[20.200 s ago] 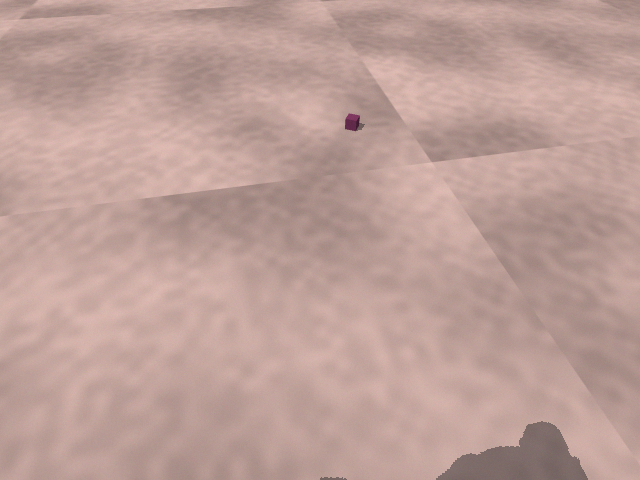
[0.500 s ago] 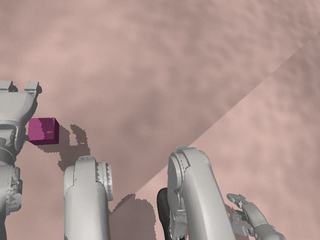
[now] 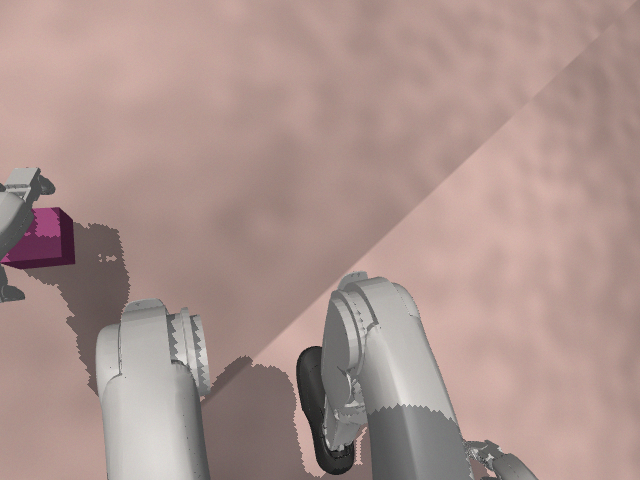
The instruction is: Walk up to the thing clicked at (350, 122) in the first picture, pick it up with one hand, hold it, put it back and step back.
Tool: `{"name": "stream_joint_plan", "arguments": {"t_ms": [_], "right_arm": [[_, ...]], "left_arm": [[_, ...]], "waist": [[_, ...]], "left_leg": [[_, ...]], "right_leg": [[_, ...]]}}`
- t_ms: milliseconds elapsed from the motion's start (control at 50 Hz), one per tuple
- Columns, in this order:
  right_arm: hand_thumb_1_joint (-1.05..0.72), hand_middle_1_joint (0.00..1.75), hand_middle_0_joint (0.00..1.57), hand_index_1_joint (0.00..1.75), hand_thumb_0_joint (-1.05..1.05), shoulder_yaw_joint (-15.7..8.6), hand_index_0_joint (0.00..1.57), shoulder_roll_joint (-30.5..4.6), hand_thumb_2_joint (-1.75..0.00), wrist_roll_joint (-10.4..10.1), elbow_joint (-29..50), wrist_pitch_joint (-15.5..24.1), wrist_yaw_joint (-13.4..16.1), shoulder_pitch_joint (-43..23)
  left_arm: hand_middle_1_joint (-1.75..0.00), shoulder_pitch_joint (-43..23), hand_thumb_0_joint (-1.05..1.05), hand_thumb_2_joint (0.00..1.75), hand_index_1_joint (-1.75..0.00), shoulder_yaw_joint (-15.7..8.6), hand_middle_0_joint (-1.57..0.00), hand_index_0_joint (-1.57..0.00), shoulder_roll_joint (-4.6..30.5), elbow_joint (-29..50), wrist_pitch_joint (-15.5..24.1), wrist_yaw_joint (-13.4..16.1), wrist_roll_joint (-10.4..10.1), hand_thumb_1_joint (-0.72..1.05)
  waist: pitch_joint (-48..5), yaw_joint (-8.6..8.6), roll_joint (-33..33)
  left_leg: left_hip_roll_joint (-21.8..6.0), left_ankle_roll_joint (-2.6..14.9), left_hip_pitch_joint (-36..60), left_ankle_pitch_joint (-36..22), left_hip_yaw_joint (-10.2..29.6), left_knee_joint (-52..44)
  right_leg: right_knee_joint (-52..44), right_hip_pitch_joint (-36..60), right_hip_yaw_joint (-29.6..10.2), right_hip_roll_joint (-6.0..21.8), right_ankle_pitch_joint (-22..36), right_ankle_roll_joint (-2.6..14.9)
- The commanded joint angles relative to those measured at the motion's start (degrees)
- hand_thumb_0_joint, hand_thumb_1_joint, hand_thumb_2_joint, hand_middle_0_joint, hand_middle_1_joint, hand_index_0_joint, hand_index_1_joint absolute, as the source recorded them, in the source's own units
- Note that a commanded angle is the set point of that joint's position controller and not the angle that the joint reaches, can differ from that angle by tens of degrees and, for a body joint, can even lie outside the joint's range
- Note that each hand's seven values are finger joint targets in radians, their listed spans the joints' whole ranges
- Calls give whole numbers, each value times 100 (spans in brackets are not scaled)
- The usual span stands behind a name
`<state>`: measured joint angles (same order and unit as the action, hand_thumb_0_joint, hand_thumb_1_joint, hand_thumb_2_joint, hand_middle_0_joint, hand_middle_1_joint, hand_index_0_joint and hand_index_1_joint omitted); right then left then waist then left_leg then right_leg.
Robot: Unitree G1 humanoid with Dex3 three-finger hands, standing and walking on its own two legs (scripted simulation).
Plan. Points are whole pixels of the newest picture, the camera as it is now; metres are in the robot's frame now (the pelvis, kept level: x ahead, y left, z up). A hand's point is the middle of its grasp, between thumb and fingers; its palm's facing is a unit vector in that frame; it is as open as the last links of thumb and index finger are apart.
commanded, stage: rest palm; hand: left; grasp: from above
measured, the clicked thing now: (38, 239) +0.42 +0.31 -0.28
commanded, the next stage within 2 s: close in 1.40 s
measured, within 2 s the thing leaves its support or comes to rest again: neither
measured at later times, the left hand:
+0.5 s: hand (24, 227) +0.43 +0.32 -0.24, palm faces -0.46 -0.11 -0.88, open 14.2 cm
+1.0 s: hand (45, 250) +0.40 +0.30 -0.25, palm faces -0.41 -0.06 -0.91, open 14.3 cm
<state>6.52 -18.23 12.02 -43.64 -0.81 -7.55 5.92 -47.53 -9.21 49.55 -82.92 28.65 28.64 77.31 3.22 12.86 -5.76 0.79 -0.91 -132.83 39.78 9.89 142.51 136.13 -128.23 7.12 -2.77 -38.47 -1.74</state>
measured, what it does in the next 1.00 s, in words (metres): stands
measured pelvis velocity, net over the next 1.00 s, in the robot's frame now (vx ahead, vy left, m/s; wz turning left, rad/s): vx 0.00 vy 0.01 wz -0.06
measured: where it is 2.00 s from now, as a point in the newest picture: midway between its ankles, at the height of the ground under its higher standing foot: (256, 452)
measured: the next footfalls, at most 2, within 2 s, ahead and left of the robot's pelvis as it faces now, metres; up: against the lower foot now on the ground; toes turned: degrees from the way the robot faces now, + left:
none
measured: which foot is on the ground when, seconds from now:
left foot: down 0.00-1.00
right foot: down 0.00-1.00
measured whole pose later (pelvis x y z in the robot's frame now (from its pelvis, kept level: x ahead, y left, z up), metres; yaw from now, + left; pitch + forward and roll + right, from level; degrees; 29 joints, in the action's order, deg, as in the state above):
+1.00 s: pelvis +0.00 +0.01 -0.02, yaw -4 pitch +27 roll -13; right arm 10.3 -17.9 17.3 -45.8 10.4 -14.4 1.3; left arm -49.5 -3.7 48.4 -97.5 18.1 45.2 81.1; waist 2.5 17.1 -7.0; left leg -0.1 0.5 -134.7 41.4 12.1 147.4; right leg 138.0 -129.0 8.9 -4.4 -38.5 -3.0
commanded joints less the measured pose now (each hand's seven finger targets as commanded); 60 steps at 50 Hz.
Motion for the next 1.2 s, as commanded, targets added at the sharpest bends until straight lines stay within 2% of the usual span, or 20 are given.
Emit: {"name": "stream_joint_plan", "arguments": {"t_ms": [0,100,200,240,280,300,340,400,500,540,580,620,680,740,860,980,1080,1140,1160,1180], "right_arm": [[-89,30,20,30,0,-407,20,-1411,-89,249,-194,174,36,845],[-89,30,20,30,0,-436,20,-1459,-89,347,-328,502,-102,567],[-89,30,20,30,0,-381,20,-1509,-90,308,-333,820,-301,420],[-89,30,20,30,0,-336,20,-1593,-90,303,-279,931,-381,526],[-90,30,20,30,0,-271,20,-1560,-90,255,-256,1033,-460,536],[-90,30,20,30,0,-278,20,-1652,-90,274,-38,1084,-490,551],[-90,30,20,30,0,-252,20,-1653,-90,243,0,1100,-530,742],[-90,30,20,30,0,-190,20,-1530,-90,304,54,1129,-605,852],[-90,30,20,30,0,-147,20,-1466,-90,299,114,982,-603,1011],[-90,30,20,30,0,-166,20,-1558,-90,321,125,920,-604,1108],[-90,30,20,30,0,-181,20,-1606,-90,286,128,862,-570,1059],[-90,30,20,30,0,-97,20,-1579,-90,314,89,827,-564,1157],[-89,30,20,30,0,-136,20,-1673,-90,338,101,771,-515,1004],[-89,30,20,30,0,-69,20,-1564,-90,417,-42,820,-506,738],[-89,30,20,30,0,-64,20,-1664,-90,509,-205,991,-523,425],[-89,30,20,30,0,-108,20,-1748,-90,469,-250,1332,-768,313],[-90,30,20,30,0,-119,20,-1908,-90,351,-63,1571,-913,285],[-90,30,20,30,0,-85,20,-1802,-90,304,-93,1639,-968,347],[-91,30,20,30,0,-145,20,-1902,-91,322,-36,1684,-979,402],[-90,30,20,30,0,-157,20,-1915,-91,301,-38,1653,-977,644]], "left_arm": [[-96,-1771,0,99,-95,97,-6,-6,1193,-25,-162,955,421,-51],[-97,-2049,0,98,-96,399,-6,-6,893,-451,-833,1458,462,-51],[-97,-2231,0,98,-97,649,-5,-6,722,-909,-1378,1485,288,-52],[-97,-2274,0,97,-97,515,-5,-6,881,-978,-1498,1411,232,-51],[-100,-2350,0,97,-99,408,-5,-6,1084,-957,-1551,1303,127,-52],[-100,-2408,0,98,-99,24,-6,-6,1484,-728,-1529,1287,64,-52],[-100,-2056,0,97,-99,-228,-6,-6,1681,-999,-1561,1179,17,-52],[-100,-1740,0,96,-100,-260,-5,-6,1576,-1037,-1546,908,-133,-52],[-99,-1083,0,98,-99,-457,-6,-5,1728,-557,-1316,465,-393,-54],[-99,-1280,0,98,-99,-372,-5,-5,1612,-296,-1110,349,-433,-54],[-98,-1234,0,98,-98,-371,-6,-5,1622,-104,-885,307,-517,-54],[-97,-1370,0,100,-98,-370,-6,-5,1788,-10,-650,302,-391,-55],[-97,-1365,0,99,-97,-405,-6,-5,1812,-60,-351,548,-289,-54],[-97,-1461,0,97,-97,45,-6,-6,1476,-293,-290,888,-29,-51],[-94,-1357,0,101,-95,318,-7,-5,1248,-800,-778,1714,352,-54],[-96,-1788,0,98,-96,636,-6,-6,874,-930,-1435,1955,156,-52],[-99,-2104,0,97,-98,294,-6,-6,1278,-683,-1683,1737,-143,-53],[-101,-1939,0,94,-100,417,-6,-7,1024,-933,-1709,1466,-317,-51],[-102,-1794,0,94,-101,-5,-6,-7,1500,-913,-1694,1403,-336,-50],[-102,-1720,0,94,-100,-162,-6,-7,1628,-935,-1687,1281,-321,-51]], "waist": [[-3672,238,2564],[-3491,355,2679],[-3373,495,2575],[-3313,578,2523],[-3395,496,2635],[-3536,548,2605],[-3576,497,2441],[-3685,504,2432],[-4084,313,2456],[-3975,485,2409],[-3925,437,2285],[-3845,482,2244],[-3693,431,2159],[-3337,446,2315],[-3169,412,2480],[-3031,591,2654],[-3195,574,2728],[-3279,586,2822],[-3311,582,2799],[-3412,626,2807]], "left_leg": [[-54,105,3087,-660,-525,-1504],[-47,85,2953,-485,-468,-1561],[-55,152,2762,-491,-399,-1392],[-70,189,2750,-619,-352,-1339],[-71,199,2773,-718,-354,-1287],[-83,212,2813,-875,-348,-1240],[-63,229,2672,-994,-414,-1177],[-46,250,2602,-1145,-481,-1044],[-56,223,2688,-1735,-445,-1029],[-61,210,2604,-1745,-435,-893],[-83,208,2520,-1634,-407,-856],[-106,207,2580,-1580,-399,-789],[-124,188,2488,-1243,-367,-822],[-128,160,2487,-577,-361,-1033],[-128,114,2544,-704,-320,-1211],[-166,130,2668,-703,-189,-1203],[-206,132,2805,-683,-52,-1289],[-198,118,2847,-699,-79,-1288],[-193,131,2874,-770,-97,-1169],[-178,143,2905,-1015,-148,-1143]], "right_leg": [[-1214,980,478,-229,587,404],[-1026,693,585,-214,555,362],[-947,602,564,-182,685,333],[-888,696,582,-134,845,257],[-826,812,554,-136,985,276],[-798,1049,572,-130,1152,259],[-807,1347,521,-136,1260,284],[-837,1692,526,-169,1398,267],[-924,2336,514,-203,1930,288],[-940,2333,543,-207,1973,310],[-995,2357,550,-236,1874,315],[-1027,2377,538,-251,1814,293],[-1067,2248,554,-284,1451,323],[-1099,1719,603,-343,758,334],[-987,1275,684,-402,842,377],[-810,929,726,-309,981,299],[-775,1079,729,-211,1011,277],[-756,1163,736,-228,1053,287],[-704,1288,742,-197,1154,257],[-737,1511,712,-214,1335,252]]}}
